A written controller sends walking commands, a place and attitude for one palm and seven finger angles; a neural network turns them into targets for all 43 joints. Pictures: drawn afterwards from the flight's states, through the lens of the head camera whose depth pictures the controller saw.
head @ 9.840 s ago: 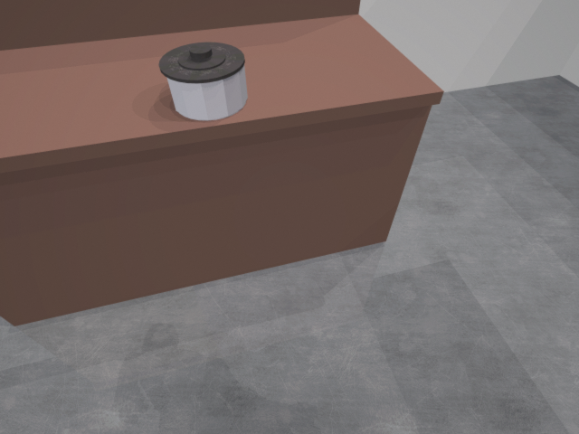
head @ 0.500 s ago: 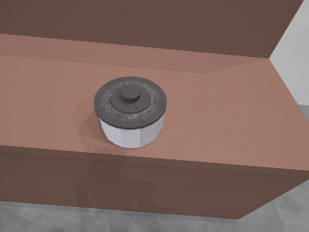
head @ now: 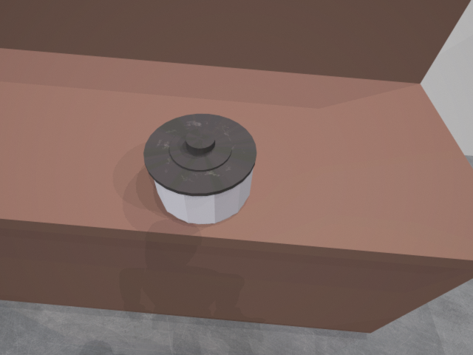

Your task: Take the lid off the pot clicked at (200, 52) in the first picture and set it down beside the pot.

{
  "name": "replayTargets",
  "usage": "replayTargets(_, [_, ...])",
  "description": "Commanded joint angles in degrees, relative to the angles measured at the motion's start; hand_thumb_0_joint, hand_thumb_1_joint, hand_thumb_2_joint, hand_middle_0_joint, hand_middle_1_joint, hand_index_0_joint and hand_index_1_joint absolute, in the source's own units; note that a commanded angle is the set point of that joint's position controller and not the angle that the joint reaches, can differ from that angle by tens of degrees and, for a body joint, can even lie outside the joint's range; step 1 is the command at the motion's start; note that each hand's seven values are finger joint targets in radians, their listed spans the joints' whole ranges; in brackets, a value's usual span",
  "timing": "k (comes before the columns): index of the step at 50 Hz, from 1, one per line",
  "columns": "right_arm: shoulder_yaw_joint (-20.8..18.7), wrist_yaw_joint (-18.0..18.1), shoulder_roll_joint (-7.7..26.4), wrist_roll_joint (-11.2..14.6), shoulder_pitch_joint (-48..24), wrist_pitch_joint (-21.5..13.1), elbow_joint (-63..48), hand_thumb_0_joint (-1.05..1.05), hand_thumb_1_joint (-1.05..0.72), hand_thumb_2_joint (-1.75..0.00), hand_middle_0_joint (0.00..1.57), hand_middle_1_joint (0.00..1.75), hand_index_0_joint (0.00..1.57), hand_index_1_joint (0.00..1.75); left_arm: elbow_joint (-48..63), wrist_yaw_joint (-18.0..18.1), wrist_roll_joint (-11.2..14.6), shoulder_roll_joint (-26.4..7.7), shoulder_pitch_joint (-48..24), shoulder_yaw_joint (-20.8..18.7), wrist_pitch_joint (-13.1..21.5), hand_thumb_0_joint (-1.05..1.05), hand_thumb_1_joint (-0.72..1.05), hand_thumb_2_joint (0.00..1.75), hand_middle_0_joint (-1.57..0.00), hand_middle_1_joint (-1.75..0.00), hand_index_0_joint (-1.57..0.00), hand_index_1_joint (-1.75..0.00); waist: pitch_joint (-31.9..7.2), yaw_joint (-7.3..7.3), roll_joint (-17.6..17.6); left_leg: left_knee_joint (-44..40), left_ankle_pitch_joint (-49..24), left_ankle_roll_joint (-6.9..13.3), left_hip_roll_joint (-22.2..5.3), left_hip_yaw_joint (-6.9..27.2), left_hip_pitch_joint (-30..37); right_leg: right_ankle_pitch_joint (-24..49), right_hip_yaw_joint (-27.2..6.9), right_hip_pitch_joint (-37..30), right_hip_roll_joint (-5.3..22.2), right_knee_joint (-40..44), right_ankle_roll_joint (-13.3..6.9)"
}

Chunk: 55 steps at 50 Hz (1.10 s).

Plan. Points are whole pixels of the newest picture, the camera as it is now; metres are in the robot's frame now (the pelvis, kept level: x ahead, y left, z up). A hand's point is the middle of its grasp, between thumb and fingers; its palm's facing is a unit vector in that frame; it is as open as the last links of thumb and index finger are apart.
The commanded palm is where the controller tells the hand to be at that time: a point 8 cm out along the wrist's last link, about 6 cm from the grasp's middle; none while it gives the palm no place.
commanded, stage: lift the closed hand beside the body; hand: left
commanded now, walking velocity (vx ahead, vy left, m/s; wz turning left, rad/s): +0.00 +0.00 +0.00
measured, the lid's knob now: (200, 140) +0.45 +0.12 +0.11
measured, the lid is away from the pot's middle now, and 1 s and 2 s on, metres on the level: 0.00 0.00 0.00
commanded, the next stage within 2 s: raise the hand higher, near the body in 0.54 s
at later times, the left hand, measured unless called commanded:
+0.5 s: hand out of the picture +0.11 +0.19 -0.01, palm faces +0.27 -0.92 -0.30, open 3.1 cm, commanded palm +0.07 +0.24 +0.02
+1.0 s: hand (96, 319) +0.15 +0.21 +0.05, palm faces +0.26 -0.88 -0.41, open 3.1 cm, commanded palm +0.10 +0.24 +0.08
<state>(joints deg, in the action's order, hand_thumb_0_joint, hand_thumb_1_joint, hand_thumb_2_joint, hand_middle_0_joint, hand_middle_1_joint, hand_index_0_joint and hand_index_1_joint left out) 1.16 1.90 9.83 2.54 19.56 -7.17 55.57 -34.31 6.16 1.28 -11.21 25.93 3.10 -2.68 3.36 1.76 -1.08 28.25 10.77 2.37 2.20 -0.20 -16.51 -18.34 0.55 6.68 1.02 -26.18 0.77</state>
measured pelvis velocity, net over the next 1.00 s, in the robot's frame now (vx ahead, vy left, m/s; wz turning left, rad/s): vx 0.01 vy -0.03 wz -0.01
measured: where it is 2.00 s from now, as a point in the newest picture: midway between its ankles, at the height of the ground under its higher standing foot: outside the picture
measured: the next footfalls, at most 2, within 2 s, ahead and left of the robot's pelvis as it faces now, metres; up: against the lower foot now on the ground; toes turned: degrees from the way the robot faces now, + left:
none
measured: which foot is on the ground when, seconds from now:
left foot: down 0.00-1.00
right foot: down 0.00-1.00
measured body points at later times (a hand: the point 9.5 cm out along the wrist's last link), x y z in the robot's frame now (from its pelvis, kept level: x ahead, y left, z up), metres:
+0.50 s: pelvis -0.02 -0.03 +0.00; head -0.03 -0.03 +0.45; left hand +0.09 +0.24 +0.01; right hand +0.20 -0.24 -0.05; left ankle +0.05 +0.09 -0.74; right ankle -0.05 -0.14 -0.74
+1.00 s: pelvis +0.01 -0.03 +0.00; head +0.00 -0.04 +0.45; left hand +0.13 +0.25 +0.08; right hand +0.20 -0.25 -0.08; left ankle +0.05 +0.09 -0.74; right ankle -0.05 -0.14 -0.74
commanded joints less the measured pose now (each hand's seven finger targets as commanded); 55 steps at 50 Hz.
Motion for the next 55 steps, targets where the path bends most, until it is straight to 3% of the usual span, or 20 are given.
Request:
replayTargets(1, [-1.42, 1.86, 8.42, 1.24, -9.83, -9.43, -12.78, 0.0, -0.9, -0.9, 0.2, 0.3, 0.2, 0.3, 28.95, 5.07, 0.98, 0.98, 1.88, 0.63, 1.47, 0.0, 0.9, 0.9, -0.42, -0.54, -0.42, -0.54, -9.49, -0.93, 8.89, -9.44, 0.28, -3.65, -3.63, 7.29, 13.21, 7.38, 3.96, 6.2, -0.72, 2.16, -3.0])
replayTargets(2, [-1.5, 1.33, 8.81, 0.34, -11.36, -9.33, -14.85, 0.0, -0.9, -0.9, 0.2, 0.3, 0.2, 0.3, 24.11, 3.73, -0.81, 4.13, 5.67, 3.56, 1.23, 0.0, 0.9, 0.9, -0.46, -0.59, -0.46, -0.59, -3.85, -1.18, 3.7, -9.17, 0.8, -2.61, -3.46, 6.56, 11.09, 6.24, 4.45, 8.78, -0.93, 4.08, -2.45])
replayTargets(4, [-3.81, -0.29, 9.43, -0.43, -11.73, -6.36, -18.06, 0.0, -0.9, -0.9, 0.2, 0.3, 0.2, 0.3, 12.98, 1.24, -2.2, 6.38, 14.94, 3.23, 0.51, 0.0, 0.9, 0.9, -0.55, -0.68, -0.55, -0.68, 1.32, -0.43, -7.83, -7.39, -1.08, -1.86, -3.92, 5.19, 4.48, 4.75, 5.5, 11.01, -1.51, 4.76, -2.36])
replayTargets(7, [-5.23, -1.08, 8.98, -0.34, -16.84, -2.71, -23.87, 0.0, -0.9, -0.9, 0.2, 0.3, 0.2, 0.3, 19.34, -1.79, -1.52, -2.53, 23.17, -7.53, 3.1, 0.0, 0.9, 0.9, -0.68, -0.83, -0.68, -0.83, 3.82, 2.59, -12.41, -7.35, -0.14, -2.38, -3.52, 2.16, 0.44, 2.8, 4.69, 11.05, -1.23, 5.41, -2.2])
replayTargets(8, [-5.42, -0.99, 9.02, -0.1, -17.16, -1.99, -25.13, 0.0, -0.9, -0.9, 0.2, 0.3, 0.2, 0.3, 22.46, -1.54, -0.81, -8.01, 23.64, -13.29, 4.34, 0.0, 0.9, 0.9, -0.73, -0.88, -0.73, -0.88, 2.06, 3.36, -9.41, -6.9, -0.62, -2.57, -3.42, 1.23, 1.31, 3.05, 4.29, 8.95, -0.53, 5.75, -2.36])
replayTargets(10, [-4.13, -0.23, 8.63, -0.32, -17.67, -1.92, -30.04, 0.0, -0.9, -0.9, 0.2, 0.3, 0.2, 0.3, 39.15, -1.72, -0.1, -11.73, 11.07, -14.33, 7.67, 0.0, 0.9, 0.9, -0.82, -0.97, -0.82, -0.97, -1.54, 1.89, -2.03, -6.58, 2.07, -2.26, -2.82, 0.15, 4.1, 1.8, 2.57, 9.41, -0.21, 5.91, -1.93])
replayTargets(13, [-3.02, 1.35, 7.9, -1.14, -15.7, -1.7, -30.84, 0.0, -0.9, -0.9, 0.2, 0.3, 0.2, 0.3, 45.97, -0.88, -0.01, -11.24, 1.22, -12.94, 8.98, 0.0, 0.9, 0.9, -0.95, -1.12, -0.95, -1.12, -2.09, -0.39, 6.4, -5.45, 3.42, -1.62, -2.73, -0.02, 7.74, 1.96, 1.37, 11.38, -0.08, 7.73, -1.76])
replayTargets(14, [-2.72, 1.79, 7.62, -1.43, -15.5, -1.49, -31.2, 0.0, -0.9, -0.9, 0.2, 0.3, 0.2, 0.3, 44.77, -1.04, 0.17, -7.91, 1.58, -10.29, 8.65, 0.0, 0.9, 0.9, -0.99, -1.16, -0.99, -1.16, -1.91, -1.02, 7.05, -5.09, 3.51, -1.48, -2.58, -0.24, 8.42, 1.8, 1.42, 11.87, -0.18, 8.18, -1.69])
replayTargets(16, [-2.46, 2.31, 7.77, -1.63, -14.6, -1.17, -31.46, 0.0, -0.9, -0.9, 0.2, 0.3, 0.2, 0.3, 42.9, -1.33, 0.48, -6.15, 2.34, -8.85, 8.32, 0.0, 0.9, 0.9, -1.08, -1.26, -1.08, -1.26, -2.11, -1.38, 5.22, -4.27, 3.32, -1.08, -2.31, -0.21, 9.94, 1.44, 1.25, 12.61, -0.41, 8.85, -1.55])
replayTargets(21, [-2.44, 3.43, 8.45, -2.08, -15.21, -1.6, -32.81, 0.0, -0.9, -0.9, 0.2, 0.3, 0.2, 0.3, 49.98, -1.46, 0.74, -8.97, 2.25, -10.59, 9.16, 0.0, 0.9, 0.9, -1.3, -1.5, -1.3, -1.5, -5.12, -0.53, 3.92, -3.37, 0.71, -0.43, -1.95, -0.3, 12.94, 2.4, 0.73, 10.97, -0.09, 10.12, -1.43])
replayTargets(23, [-2.45, 3.75, 8.5, -2.16, -15.02, -1.91, -32.13, 0.0, -0.9, -0.9, 0.2, 0.3, 0.2, 0.3, 51.41, -0.68, 0.56, -12.84, 4.38, -14.78, 8.87, 0.0, 0.9, 0.9, -1.3, -1.5, -1.3, -1.5, -6.16, 0.4, 4.99, -3.16, -1.02, -0.45, -1.91, -0.23, 13.2, 3.98, 0.81, 9.59, -0.06, 10.24, -1.67])
replayTargets(26, [-2.31, 3.87, 7.77, -2.04, -16.09, -1.64, -32.0, 0.0, -0.9, -0.9, 0.2, 0.3, 0.2, 0.3, 50.63, -0.97, 0.89, -10.07, 9.02, -13.72, 8.48, 0.0, 0.9, 0.9, -1.3, -1.5, -1.3, -1.5, -4.15, 0.67, 3.51, -3.93, -2.52, -0.51, -2.22, -0.07, 12.76, 5.37, 1.41, 8.82, -0.06, 9.88, -1.59])
replayTargets(28, [-2.8, 3.7, 7.85, -1.82, -16.88, -1.06, -30.96, 0.0, -0.9, -0.9, 0.2, 0.3, 0.2, 0.3, 48.29, -1.0, 0.54, -11.6, 13.11, -16.32, 8.09, 0.0, 0.9, 0.9, -1.3, -1.5, -1.3, -1.5, -2.62, 1.52, 3.58, -3.9, -3.63, -0.57, -2.34, -0.26, 12.17, 6.82, 1.48, 8.8, -0.13, 10.22, -1.68])
replayTargets(29, [-2.49, 3.51, 7.45, -1.88, -16.77, -0.97, -31.28, 0.0, -0.9, -0.9, 0.2, 0.3, 0.2, 0.3, 49.01, -1.4, 0.75, -9.42, 13.26, -14.11, 8.17, 0.0, 0.9, 0.9, -1.3, -1.5, -1.3, -1.5, -2.49, 0.97, 1.61, -4.14, -3.9, -0.47, -2.28, -0.08, 11.69, 7.39, 1.93, 8.35, -0.16, 9.79, -1.49])
replayTargets(33, [-2.84, 3.55, 7.64, -1.79, -18.03, -1.32, -30.81, 0.0, -0.9, -0.9, 0.2, 0.3, 0.2, 0.3, 53.26, -1.16, 0.32, -14.2, 12.37, -18.37, 9.09, 0.0, 0.9, 0.9, -1.3, -1.5, -1.3, -1.5, -1.87, 1.76, 1.27, -4.4, -4.0, -0.29, -2.61, 0.02, 12.37, 6.36, 1.51, 8.63, -0.26, 10.46, -1.43])
replayTargets(37, [-2.69, 3.31, 7.64, -1.96, -17.07, -2.27, -30.93, 0.0, -0.9, -0.9, 0.2, 0.3, 0.2, 0.3, 56.93, -1.41, 0.06, -11.76, 13.75, -15.8, 9.66, 0.0, 0.9, 0.9, -1.3, -1.5, -1.3, -1.5, -5.21, 1.64, 3.44, -4.67, -6.38, -0.21, -2.78, 0.19, 14.4, 8.28, 1.86, 7.22, -0.13, 8.92, -1.47])
replayTargets(39, [-2.79, 3.04, 7.42, -1.81, -16.99, -2.14, -30.58, 0.0, -0.9, -0.9, 0.2, 0.3, 0.2, 0.3, 55.54, -1.58, 0.02, -10.02, 16.28, -14.48, 9.22, 0.0, 0.9, 0.9, -1.3, -1.5, -1.3, -1.5, -4.56, 1.3, 1.59, -4.59, -6.37, -0.15, -2.83, 0.1, 13.98, 8.78, 2.26, 7.3, -0.37, 8.8, -1.32])
replayTargets(43, [-3.17, 3.45, 7.73, -1.73, -17.38, -1.9, -30.09, 0.0, -0.9, -0.9, 0.2, 0.3, 0.2, 0.3, 58.24, -0.88, 0.09, -15.09, 13.0, -19.48, 9.81, 0.0, 0.9, 0.9, -1.3, -1.5, -1.3, -1.5, -3.78, 1.67, 1.28, -4.41, -5.68, -0.11, -2.78, -0.13, 14.35, 8.21, 1.63, 8.04, -0.32, 9.77, -1.28])
replayTargets(49, [-2.81, 3.21, 7.01, -1.78, -17.13, -2.01, -30.45, 0.0, -0.9, -0.9, 0.2, 0.3, 0.2, 0.3, 61.45, -0.88, 0.24, -12.06, 14.6, -17.36, 9.71, 0.0, 0.9, 0.9, -1.3, -1.5, -1.3, -1.5, -5.52, 1.54, 4.01, -4.22, -10.0, -0.24, -2.93, -0.4, 15.92, 13.04, 2.05, 6.32, -0.21, 8.39, -1.4])
replayTargets(55, [-2.76, 2.83, 7.34, -1.76, -17.0, -1.27, -31.42, 0.0, -0.9, -0.9, 0.2, 0.3, 0.2, 0.3, 64.86, -0.91, 0.42, -13.77, 12.27, -19.03, 9.78, 0.0, 0.9, 0.9, -1.3, -1.5, -1.3, -1.5, -5.46, 1.66, 3.66, -4.47, -11.86, -0.41, -3.26, 0.01, 16.03, 14.96, 2.29, 5.73, -0.23, 7.67, -1.41])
